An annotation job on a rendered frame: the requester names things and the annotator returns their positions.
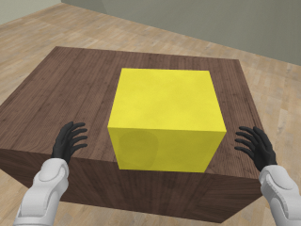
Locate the right robot forearm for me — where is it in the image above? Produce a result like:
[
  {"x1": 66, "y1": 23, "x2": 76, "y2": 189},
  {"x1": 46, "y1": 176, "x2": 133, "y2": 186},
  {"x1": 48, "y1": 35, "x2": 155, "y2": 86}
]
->
[{"x1": 259, "y1": 165, "x2": 301, "y2": 226}]

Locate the robot right hand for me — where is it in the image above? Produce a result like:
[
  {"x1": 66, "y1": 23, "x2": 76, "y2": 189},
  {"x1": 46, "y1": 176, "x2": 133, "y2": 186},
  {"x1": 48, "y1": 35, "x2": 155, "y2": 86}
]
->
[{"x1": 234, "y1": 126, "x2": 277, "y2": 172}]

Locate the left robot forearm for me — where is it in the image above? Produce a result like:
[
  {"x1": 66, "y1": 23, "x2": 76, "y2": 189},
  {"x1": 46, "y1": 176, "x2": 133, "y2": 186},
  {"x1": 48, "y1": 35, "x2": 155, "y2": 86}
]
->
[{"x1": 12, "y1": 158, "x2": 70, "y2": 226}]

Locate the carton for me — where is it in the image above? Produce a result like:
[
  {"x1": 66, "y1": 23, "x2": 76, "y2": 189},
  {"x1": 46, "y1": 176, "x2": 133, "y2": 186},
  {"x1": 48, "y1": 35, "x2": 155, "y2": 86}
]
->
[{"x1": 107, "y1": 68, "x2": 227, "y2": 173}]

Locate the robot left hand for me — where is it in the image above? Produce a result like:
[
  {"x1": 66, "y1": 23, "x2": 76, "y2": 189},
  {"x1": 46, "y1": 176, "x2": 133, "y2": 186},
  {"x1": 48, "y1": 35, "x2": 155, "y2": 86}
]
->
[{"x1": 50, "y1": 121, "x2": 87, "y2": 165}]

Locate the pedestal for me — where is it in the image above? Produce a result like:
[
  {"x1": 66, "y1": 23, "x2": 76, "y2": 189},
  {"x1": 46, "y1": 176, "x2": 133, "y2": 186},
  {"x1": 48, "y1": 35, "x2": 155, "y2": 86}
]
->
[{"x1": 0, "y1": 46, "x2": 265, "y2": 224}]

